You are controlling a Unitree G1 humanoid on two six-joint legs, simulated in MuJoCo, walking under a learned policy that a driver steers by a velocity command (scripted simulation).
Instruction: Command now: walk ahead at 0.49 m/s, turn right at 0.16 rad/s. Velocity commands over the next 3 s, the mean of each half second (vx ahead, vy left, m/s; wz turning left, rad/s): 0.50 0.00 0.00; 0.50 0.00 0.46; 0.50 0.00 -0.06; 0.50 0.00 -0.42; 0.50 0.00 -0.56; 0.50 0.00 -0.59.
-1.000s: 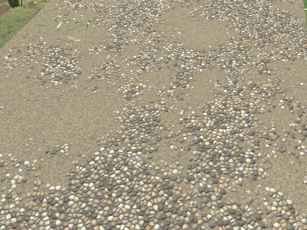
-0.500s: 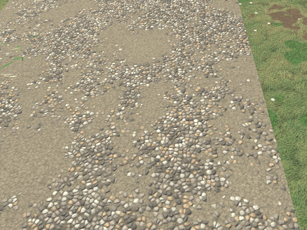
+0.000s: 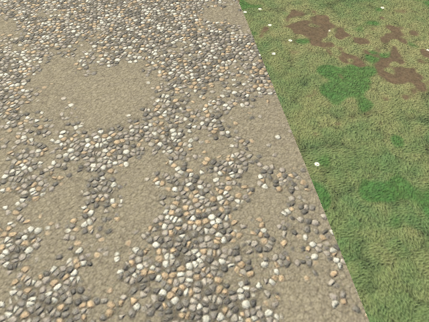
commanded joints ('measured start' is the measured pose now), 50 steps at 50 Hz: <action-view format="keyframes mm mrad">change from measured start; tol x32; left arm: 1 32 51 16 -65 5 -9 1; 14 -364 58 -3 -218 -3 -22 -33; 20 159 290 78 -104 29 -22 -28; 50 -56 155 29 -115 -22 -61 -11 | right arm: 1 27 -66 -7 -29 -3 -11 3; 20 312 14 41 9 21 29 -21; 42 -238 -24 -6 -213 28 73 41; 50 207 -206 -81 -162 10 68 11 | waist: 1 20 93 -50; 17 21 110 -26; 20 89 -322 -407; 41 87 2 88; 50 -123 119 -346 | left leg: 1 163 270 -308 -244 77 186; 18 208 233 -106 164 428 60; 21 -448 64 -186 901 -423 -4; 42 -471 147 18 270 79 16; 47 192 -4 64 144 -5 146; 49 729 429 -865 -30 -93 426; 50 689 407 -777 -104 -85 353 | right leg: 1 -179 -111 11 -47 62 6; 15 -155 -60 -81 -675 299 6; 18 287 -37 -89 -723 273 -61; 20 830 -440 586 -852 90 -254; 27 282 -245 24 -1047 367 -119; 41 539 -293 -266 -1013 577 -83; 46 514 -278 -329 -603 1189 -34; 47 370 -232 -340 -361 1043 4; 49 -278 53 -97 242 -284 71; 50 -374 -12 18 257 -202 48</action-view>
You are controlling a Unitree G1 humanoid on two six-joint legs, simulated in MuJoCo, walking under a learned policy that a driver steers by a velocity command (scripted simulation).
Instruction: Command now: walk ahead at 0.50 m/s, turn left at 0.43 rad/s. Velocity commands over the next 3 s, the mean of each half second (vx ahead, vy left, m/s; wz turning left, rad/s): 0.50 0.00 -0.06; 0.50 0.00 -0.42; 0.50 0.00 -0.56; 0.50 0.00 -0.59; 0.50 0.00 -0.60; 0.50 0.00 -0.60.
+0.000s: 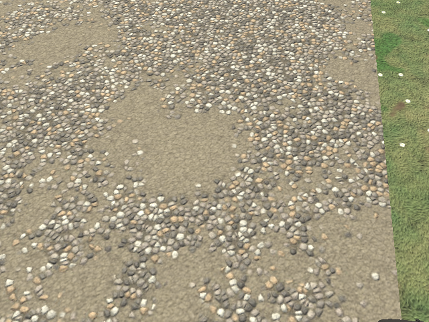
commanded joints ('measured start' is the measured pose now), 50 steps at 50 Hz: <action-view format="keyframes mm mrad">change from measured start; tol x32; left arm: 1 -88 138 18 -150 -47 -85 -24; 50 9 105 26 -215 -3 21 -8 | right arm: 1 276 -156 -48 11 -8 -18 -12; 50 143 -182 -37 -54 -30 -98 -40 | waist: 1 -120 52 -244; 50 -104 -94 -218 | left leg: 1 740 354 -643 -368 68 234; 7 330 223 -271 -458 446 150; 19 582 272 -61 -483 403 45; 24 643 279 10 -158 1027 -9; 26 301 180 63 385 626 -78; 27 -136 -60 -52 748 -316 -147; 28 -251 3 -224 803 -318 -113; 47 3 59 -135 -177 166 -150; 50 418 148 -193 -214 152 -53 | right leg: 1 -670 11 202 364 62 -42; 21 -616 8 106 -439 506 -74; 25 -135 135 30 -494 427 -168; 28 542 -250 899 -695 229 -410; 35 -73 -97 412 -807 654 -321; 50 -78 4 442 -378 524 -141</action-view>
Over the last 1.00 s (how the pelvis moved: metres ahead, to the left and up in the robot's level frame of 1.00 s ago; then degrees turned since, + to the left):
0.53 0.00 -0.02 19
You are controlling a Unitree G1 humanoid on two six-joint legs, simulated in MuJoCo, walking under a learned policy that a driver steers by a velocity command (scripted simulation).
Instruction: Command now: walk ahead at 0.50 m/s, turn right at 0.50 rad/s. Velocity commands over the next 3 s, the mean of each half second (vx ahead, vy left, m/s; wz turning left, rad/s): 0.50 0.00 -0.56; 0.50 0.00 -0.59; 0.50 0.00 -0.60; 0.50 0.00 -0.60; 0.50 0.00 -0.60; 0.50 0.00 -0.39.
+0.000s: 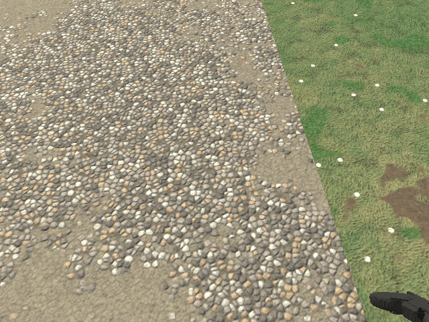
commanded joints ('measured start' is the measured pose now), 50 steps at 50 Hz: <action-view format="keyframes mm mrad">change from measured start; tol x32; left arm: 1 -5 26 -3 -108 5 -21 3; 21 -375 40 6 -238 -5 5 -61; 28 64 290 95 -189 -5 0 -33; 50 -57 59 18 -137 8 -2 7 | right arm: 1 330 -270 -93 -14 -27 -19 -20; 44 -109 -110 -24 -61 7 10 4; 50 197 -216 -80 -20 -14 -13 -7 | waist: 1 -181 90 -310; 21 -161 47 88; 28 24 -239 -403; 50 -173 -57 -166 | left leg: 1 756 316 -371 -1 -68 192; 3 745 413 -630 -132 -417 244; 8 309 256 -172 -266 -134 171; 20 457 274 161 -276 110 136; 25 498 253 264 140 685 74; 26 301 215 273 407 526 33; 27 -164 47 246 785 -381 -33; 29 -399 21 -49 962 -472 -15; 42 -49 17 -1 160 106 -77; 50 461 157 -153 3 -85 76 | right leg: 1 -430 -38 2 508 205 -7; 2 -661 -29 -32 727 -175 21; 16 -624 -212 -140 367 437 60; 25 -234 -48 -314 97 268 -84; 28 508 -449 674 -153 87 -391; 36 -132 -261 140 -241 531 -253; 50 -223 -122 138 289 239 -58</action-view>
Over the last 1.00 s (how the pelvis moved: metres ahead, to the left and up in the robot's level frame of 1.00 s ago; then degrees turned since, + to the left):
0.57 -0.06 0.01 -19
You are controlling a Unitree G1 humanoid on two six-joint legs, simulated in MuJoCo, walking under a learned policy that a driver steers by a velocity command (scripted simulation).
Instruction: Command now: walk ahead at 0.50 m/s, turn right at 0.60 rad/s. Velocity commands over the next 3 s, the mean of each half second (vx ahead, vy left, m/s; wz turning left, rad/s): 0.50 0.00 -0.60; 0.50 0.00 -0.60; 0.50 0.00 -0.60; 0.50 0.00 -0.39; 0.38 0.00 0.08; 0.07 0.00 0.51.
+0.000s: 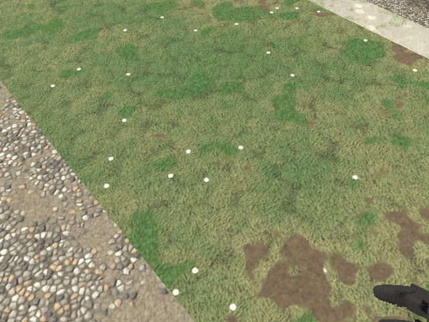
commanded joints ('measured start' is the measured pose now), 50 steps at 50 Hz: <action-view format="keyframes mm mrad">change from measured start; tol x32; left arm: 1 66 -17 -18 -108 -11 -22 1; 21 -401 26 -11 -204 -6 -5 -70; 28 43 270 77 -144 -7 -5 -39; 50 -55 54 1 -62 9 -10 0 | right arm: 1 325 -290 -96 5 -29 -8 -15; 50 204 -199 -70 -31 -13 -16 -12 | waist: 1 -124 246 -293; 21 -164 44 94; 27 -12 -277 -211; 50 -162 -75 -156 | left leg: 1 771 405 -586 -107 -244 246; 7 351 261 -222 -263 -151 157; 20 461 281 165 -307 147 138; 25 491 266 272 109 749 79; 26 294 230 279 374 586 40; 27 -170 66 257 749 -346 -23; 29 -405 39 -36 927 -439 -7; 42 -50 32 10 131 158 -75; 50 436 149 -119 -11 -34 77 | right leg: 1 -537 16 -47 552 -106 7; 25 -185 -43 -348 15 306 -94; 28 545 -446 632 -226 71 -398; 36 -113 -255 108 -328 533 -263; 50 -172 -129 118 191 317 -74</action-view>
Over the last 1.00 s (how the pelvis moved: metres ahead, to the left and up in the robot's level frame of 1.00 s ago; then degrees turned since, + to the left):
0.52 -0.13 0.00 -35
